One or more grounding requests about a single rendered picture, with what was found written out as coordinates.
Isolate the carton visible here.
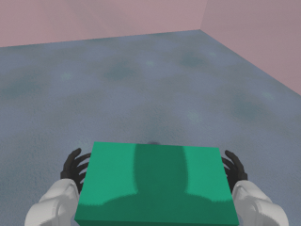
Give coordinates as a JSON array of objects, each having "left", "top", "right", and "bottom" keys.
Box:
[{"left": 74, "top": 141, "right": 240, "bottom": 226}]

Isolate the left robot hand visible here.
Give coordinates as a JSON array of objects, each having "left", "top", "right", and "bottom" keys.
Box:
[{"left": 60, "top": 148, "right": 91, "bottom": 194}]

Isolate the left robot forearm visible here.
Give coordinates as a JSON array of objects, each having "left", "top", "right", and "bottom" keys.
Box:
[{"left": 24, "top": 178, "right": 79, "bottom": 226}]

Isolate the right robot forearm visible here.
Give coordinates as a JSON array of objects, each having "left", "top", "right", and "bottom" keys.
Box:
[{"left": 231, "top": 180, "right": 289, "bottom": 226}]

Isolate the right robot hand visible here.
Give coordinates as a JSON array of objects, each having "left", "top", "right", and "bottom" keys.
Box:
[{"left": 221, "top": 150, "right": 248, "bottom": 195}]

